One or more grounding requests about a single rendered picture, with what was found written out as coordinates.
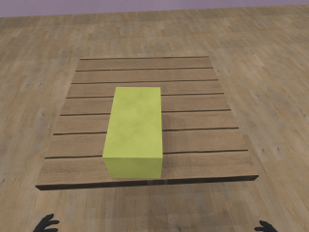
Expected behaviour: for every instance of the table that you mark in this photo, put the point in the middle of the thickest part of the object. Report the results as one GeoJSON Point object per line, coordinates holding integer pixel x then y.
{"type": "Point", "coordinates": [201, 140]}

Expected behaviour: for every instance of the right robot hand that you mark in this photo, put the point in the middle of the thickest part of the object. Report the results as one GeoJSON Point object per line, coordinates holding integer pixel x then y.
{"type": "Point", "coordinates": [266, 227]}

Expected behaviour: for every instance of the carton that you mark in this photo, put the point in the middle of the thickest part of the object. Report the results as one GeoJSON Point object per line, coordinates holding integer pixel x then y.
{"type": "Point", "coordinates": [133, 143]}

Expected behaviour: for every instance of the left robot hand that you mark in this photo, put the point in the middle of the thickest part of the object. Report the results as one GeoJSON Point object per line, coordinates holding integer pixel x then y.
{"type": "Point", "coordinates": [46, 221]}

